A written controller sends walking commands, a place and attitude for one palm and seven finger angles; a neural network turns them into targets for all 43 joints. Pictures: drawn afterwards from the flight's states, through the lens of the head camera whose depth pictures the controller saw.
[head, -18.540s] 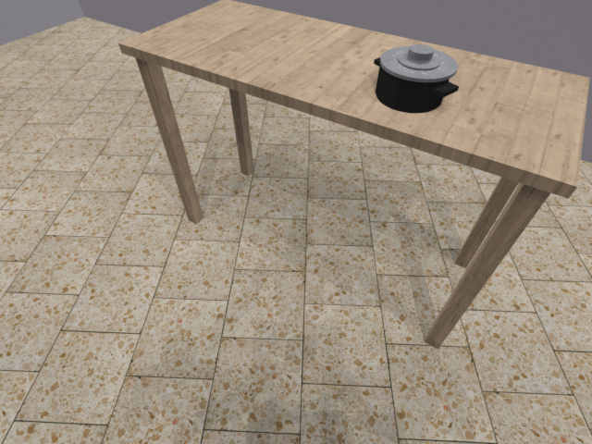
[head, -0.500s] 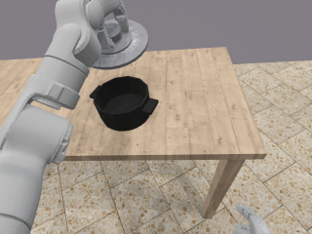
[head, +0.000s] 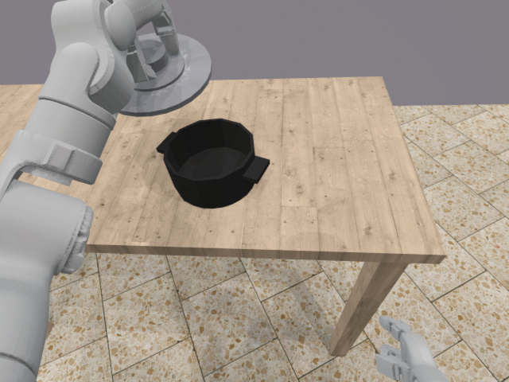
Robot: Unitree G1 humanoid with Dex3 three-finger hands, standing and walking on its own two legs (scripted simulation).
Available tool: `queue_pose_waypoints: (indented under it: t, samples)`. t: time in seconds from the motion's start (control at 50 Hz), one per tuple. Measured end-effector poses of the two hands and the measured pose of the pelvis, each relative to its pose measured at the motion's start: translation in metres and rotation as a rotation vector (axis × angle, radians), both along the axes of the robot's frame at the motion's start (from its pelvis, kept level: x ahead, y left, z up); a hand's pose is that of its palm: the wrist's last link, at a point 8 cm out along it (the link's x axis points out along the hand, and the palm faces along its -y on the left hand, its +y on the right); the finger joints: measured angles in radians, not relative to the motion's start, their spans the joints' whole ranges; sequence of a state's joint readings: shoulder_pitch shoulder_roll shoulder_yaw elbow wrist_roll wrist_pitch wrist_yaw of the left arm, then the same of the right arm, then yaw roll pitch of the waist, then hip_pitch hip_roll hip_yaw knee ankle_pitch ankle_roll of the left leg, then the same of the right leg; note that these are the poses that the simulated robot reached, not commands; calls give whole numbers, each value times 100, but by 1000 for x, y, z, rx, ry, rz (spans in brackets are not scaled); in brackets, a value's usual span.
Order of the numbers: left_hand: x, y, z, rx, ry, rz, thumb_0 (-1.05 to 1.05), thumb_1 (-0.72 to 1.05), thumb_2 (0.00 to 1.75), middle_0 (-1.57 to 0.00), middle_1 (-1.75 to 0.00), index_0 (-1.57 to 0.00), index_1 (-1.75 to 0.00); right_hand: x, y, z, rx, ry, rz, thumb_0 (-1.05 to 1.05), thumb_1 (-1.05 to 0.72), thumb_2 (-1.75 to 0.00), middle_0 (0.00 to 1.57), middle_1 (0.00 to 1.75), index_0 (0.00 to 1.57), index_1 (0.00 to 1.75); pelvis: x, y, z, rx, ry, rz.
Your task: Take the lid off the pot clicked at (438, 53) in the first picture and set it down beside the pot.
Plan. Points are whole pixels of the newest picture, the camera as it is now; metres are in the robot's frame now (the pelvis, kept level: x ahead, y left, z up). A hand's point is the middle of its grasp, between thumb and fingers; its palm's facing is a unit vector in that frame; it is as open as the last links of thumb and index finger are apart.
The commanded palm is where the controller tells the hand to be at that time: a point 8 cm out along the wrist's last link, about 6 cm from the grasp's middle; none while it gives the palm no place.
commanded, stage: move the lid sideways beside the pot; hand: left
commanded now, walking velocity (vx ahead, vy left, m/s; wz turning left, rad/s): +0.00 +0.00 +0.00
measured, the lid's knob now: (147, 56) +0.48 +0.17 +0.27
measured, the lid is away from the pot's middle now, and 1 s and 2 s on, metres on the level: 0.06 0.19 0.24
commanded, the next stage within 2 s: lower the lid onto the table in 1.66 s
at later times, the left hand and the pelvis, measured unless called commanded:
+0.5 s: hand (108, 51) +0.45 +0.21 +0.30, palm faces -0.12 -0.07 -0.99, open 8.1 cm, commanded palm +0.42 +0.22 +0.37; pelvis +0.00 +0.01 +0.00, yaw +0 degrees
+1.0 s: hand (50, 64) +0.44 +0.29 +0.29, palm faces -0.14 -0.09 -0.99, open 8.1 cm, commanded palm +0.42 +0.29 +0.37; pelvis +0.00 +0.00 +0.00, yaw +1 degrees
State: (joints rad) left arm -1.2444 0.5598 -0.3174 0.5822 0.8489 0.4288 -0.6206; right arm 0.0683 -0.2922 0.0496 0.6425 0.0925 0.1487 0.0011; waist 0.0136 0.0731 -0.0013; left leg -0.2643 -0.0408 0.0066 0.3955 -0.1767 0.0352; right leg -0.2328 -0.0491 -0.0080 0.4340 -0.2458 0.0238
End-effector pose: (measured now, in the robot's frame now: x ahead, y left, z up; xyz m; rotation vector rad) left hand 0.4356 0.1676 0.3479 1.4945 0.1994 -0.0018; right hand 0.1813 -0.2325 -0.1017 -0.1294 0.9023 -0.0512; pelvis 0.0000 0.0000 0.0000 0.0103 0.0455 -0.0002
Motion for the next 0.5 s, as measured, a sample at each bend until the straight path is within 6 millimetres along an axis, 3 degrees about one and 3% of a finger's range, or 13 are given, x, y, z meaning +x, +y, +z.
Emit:
queue_pose_waypoints:
  t: [0.18,0.5]
  samples:
    - [-2,24,-1,17,7,27,3,7,103,-63,-77,-71,-82,-15,0,-4,-21,42,-4,1,-90,-90,20,30,20,30,-4,3,0,-6,0,13]
    - [4,41,5,10,-3,46,3,7,103,-63,-77,-71,-82,-39,-2,-12,-5,101,-47,1,-90,-90,20,30,20,30,-2,7,0,-8,11,0]
